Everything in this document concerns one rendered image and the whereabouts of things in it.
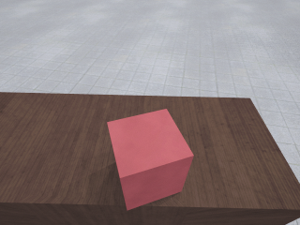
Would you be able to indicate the carton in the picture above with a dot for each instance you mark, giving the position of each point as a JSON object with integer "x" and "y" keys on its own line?
{"x": 151, "y": 155}

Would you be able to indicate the pedestal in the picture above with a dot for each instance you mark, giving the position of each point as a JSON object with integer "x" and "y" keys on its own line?
{"x": 57, "y": 164}

